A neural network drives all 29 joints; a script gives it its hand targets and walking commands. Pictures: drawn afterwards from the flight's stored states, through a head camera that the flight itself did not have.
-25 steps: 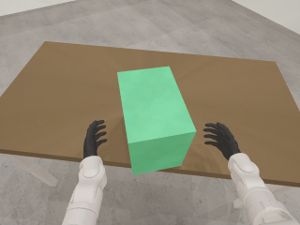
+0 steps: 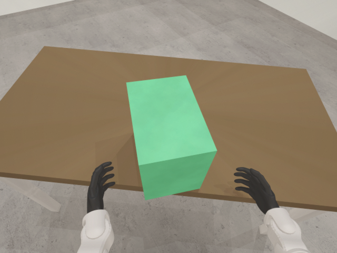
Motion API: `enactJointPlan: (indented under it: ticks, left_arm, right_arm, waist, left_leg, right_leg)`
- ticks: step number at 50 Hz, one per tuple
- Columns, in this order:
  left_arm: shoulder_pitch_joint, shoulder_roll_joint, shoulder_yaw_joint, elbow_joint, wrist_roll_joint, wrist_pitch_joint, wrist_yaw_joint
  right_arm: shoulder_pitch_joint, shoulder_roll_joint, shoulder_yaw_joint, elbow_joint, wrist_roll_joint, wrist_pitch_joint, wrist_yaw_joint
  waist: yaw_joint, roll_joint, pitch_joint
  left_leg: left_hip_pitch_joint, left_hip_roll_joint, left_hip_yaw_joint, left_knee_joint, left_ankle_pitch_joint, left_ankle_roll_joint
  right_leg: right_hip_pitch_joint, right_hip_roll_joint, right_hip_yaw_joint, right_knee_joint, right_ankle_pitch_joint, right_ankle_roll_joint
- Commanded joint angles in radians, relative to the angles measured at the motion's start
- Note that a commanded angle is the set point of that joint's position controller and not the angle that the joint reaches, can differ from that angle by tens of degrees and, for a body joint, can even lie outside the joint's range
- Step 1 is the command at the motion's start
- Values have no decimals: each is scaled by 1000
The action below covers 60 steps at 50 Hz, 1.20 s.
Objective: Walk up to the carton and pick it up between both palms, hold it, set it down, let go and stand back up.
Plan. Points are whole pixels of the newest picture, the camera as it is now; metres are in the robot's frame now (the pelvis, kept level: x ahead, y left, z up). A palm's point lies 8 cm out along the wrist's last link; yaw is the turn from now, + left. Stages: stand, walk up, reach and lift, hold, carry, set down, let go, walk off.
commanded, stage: set down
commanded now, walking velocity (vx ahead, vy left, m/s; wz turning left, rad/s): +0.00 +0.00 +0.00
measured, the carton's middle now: (165, 138) +0.42 +0.06 -0.02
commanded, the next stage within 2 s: let go in 1.64 s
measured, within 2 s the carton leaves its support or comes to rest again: neither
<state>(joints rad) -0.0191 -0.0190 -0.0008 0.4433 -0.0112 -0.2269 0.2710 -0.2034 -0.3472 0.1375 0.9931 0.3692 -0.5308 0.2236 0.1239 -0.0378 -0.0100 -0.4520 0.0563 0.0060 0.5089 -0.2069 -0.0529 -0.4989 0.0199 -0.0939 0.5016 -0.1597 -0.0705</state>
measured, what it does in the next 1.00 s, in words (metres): stands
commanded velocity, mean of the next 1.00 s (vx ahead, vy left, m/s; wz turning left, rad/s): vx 0.00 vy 0.00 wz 0.00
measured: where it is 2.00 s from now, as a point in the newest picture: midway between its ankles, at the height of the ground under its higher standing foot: outside the picture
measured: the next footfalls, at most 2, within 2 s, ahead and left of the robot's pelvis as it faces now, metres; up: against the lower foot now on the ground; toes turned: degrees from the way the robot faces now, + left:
none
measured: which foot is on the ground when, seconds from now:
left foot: down 0.00-1.00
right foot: down 0.00-1.00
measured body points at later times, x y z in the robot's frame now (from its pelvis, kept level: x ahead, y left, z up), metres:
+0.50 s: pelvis +0.01 +0.01 +0.00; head +0.05 +0.02 +0.45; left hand +0.22 +0.20 -0.04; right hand +0.26 -0.21 -0.05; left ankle +0.02 +0.16 -0.73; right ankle +0.05 -0.07 -0.73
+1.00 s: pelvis +0.02 +0.01 +0.01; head +0.04 +0.04 +0.46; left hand +0.20 +0.21 -0.07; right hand +0.21 -0.19 -0.07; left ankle +0.02 +0.16 -0.73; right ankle +0.05 -0.07 -0.73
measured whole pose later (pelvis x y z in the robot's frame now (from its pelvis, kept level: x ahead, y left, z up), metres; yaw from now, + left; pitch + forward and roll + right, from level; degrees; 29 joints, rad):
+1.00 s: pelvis +0.02 +0.01 +0.01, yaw -1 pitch +0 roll +1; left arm 0.20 0.05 -0.02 0.46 0.00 -0.09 0.20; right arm 0.09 -0.20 0.05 0.89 0.16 -0.40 0.15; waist 0.07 -0.07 0.04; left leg -0.20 0.04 0.03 0.43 -0.22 -0.03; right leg -0.27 0.01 -0.07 0.44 -0.18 -0.05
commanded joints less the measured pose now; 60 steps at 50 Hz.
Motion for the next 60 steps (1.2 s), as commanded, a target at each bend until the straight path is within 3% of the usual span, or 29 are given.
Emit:
enactJointPlan:
  ticks: [1,14,30,43,60]
  left_arm:
    - [-124,19,-7,-212,12,-77,-5]
    - [28,5,-36,-255,6,-90,-11]
    - [66,21,-44,-219,7,-17,-13]
    - [91,77,-26,-185,18,67,-50]
    - [167,173,-2,-134,27,154,-126]
  right_arm:
    - [-172,-198,-49,-136,19,-82,3]
    - [-13,-189,-54,-154,16,-112,12]
    - [69,-131,-79,-182,-52,-36,-3]
    - [140,-34,-125,-227,-162,62,-57]
    - [238,49,-178,-249,-298,152,-128]
  waist:
    - [0,-92,-426]
    - [-19,-65,-347]
    - [-30,-57,-216]
    - [-49,-41,-144]
    - [-72,1,-97]
  left_leg:
    - [-54,-72,23,-63,161,38]
    - [37,-67,15,-67,202,33]
    - [90,-64,26,-115,121,52]
    - [111,-69,44,-159,71,71]
    - [177,-60,62,-175,137,68]
  right_leg:
    - [452,-17,180,-79,37,51]
    - [417,-6,158,-91,78,34]
    - [391,-16,159,-133,-47,19]
    - [430,-35,160,-160,-65,22]
    - [486,-25,123,-159,53,30]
